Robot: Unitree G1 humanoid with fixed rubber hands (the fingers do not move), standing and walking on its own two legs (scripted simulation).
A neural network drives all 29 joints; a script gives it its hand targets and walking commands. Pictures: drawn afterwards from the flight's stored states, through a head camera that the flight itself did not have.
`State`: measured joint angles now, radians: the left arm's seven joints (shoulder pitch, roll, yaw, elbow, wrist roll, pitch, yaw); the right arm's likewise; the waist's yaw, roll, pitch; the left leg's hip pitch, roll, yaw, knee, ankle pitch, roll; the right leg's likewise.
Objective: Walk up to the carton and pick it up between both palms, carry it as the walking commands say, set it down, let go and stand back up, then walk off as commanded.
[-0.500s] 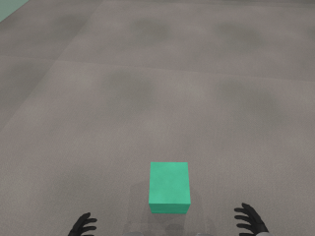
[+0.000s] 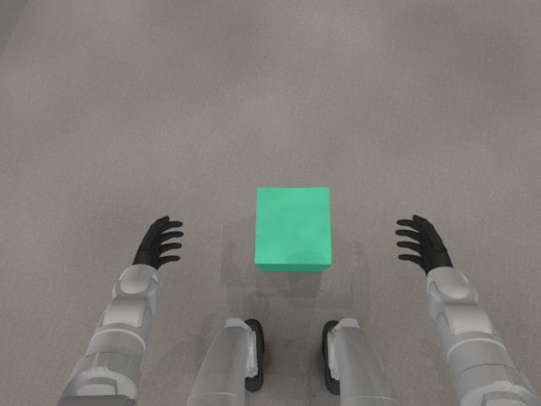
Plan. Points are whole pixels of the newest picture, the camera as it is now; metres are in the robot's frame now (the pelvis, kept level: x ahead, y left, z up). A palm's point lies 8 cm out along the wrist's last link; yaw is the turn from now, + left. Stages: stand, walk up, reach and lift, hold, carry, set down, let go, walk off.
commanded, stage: reach and lift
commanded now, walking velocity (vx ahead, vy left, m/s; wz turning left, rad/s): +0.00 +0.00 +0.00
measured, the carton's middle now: (292, 233) +0.45 -0.01 -0.58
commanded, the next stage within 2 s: none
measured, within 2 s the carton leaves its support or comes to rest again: neither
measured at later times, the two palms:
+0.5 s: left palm (184, 183) +0.46 +0.19 -0.15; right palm (400, 194) +0.43 -0.20 -0.16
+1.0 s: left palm (199, 198) +0.46 +0.20 -0.25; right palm (378, 205) +0.44 -0.19 -0.26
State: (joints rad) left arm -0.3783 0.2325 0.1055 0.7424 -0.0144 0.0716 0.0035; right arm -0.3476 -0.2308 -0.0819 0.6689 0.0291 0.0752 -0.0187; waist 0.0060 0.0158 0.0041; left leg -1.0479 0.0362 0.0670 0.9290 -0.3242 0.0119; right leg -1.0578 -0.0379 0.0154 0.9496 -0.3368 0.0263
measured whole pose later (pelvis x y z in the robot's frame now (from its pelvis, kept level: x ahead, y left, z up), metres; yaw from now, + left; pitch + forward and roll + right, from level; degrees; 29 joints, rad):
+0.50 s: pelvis +0.00 +0.00 -0.03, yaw +0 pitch +43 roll +1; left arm -0.87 0.23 0.23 0.74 -0.02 0.09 0.02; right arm -0.81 -0.21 -0.19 0.69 0.03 0.09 -0.04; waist -0.01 0.02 -0.02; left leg -1.41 0.04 0.06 0.95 -0.28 0.01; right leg -1.42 -0.04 0.02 0.96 -0.29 0.03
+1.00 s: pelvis -0.03 +0.00 -0.09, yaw +1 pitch +54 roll +1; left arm -1.04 0.23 0.32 0.75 -0.02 0.09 0.01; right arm -0.99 -0.21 -0.25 0.70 0.03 0.09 -0.04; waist 0.00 0.02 -0.03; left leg -1.79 0.04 0.04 1.16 -0.30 0.01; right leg -1.80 -0.03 0.02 1.17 -0.31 0.02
